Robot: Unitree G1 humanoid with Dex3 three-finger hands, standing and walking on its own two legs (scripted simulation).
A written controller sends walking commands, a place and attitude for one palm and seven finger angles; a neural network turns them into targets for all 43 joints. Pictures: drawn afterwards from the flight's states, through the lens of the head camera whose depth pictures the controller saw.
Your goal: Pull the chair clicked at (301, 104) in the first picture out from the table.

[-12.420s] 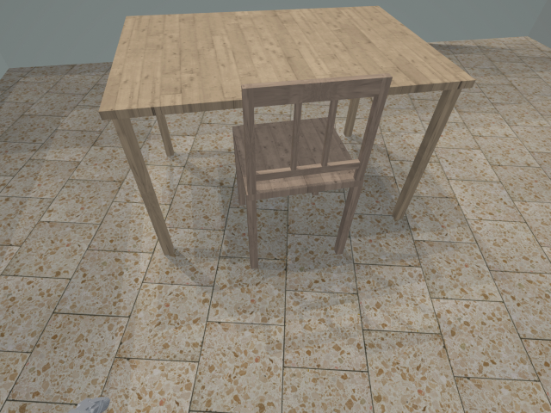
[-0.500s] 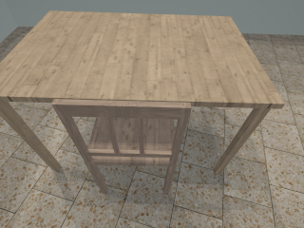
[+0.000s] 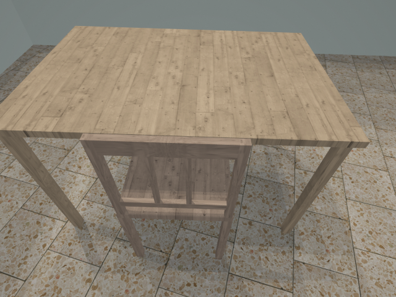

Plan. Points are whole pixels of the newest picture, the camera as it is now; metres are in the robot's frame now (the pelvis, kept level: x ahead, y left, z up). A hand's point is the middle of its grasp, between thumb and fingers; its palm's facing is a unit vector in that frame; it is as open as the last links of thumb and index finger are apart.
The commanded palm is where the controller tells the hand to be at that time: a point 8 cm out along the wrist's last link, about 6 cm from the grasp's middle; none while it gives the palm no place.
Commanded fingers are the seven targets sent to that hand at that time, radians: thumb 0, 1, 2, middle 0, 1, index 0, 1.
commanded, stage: look again from close up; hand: left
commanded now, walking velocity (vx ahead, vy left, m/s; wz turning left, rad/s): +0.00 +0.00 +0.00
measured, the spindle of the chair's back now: (153, 180) +0.45 +0.16 -0.11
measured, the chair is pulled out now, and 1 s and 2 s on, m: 0.00 0.00 0.00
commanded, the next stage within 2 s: none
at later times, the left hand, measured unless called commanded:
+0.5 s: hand out of the picture +0.02 +0.14 -0.17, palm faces +0.02 -0.98 -0.20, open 7.3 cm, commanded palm none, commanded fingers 0.00 0.90 0.90 -0.20 -0.30 -0.20 -0.30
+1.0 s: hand out of the picture +0.01 +0.11 -0.17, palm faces +0.04 -0.98 -0.17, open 7.4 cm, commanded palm none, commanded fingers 0.00 0.90 0.90 -0.20 -0.30 -0.20 -0.30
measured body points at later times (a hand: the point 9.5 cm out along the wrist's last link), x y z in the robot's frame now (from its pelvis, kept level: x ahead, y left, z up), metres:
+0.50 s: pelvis +0.02 -0.03 +0.00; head +0.02 -0.03 +0.45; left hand +0.02 +0.19 -0.15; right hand +0.03 -0.25 -0.16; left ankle +0.00 +0.07 -0.74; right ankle +0.03 -0.13 -0.74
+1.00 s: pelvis +0.02 -0.05 +0.00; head +0.01 -0.06 +0.45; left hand +0.01 +0.16 -0.15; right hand +0.01 -0.27 -0.16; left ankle +0.00 +0.07 -0.74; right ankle +0.03 -0.13 -0.74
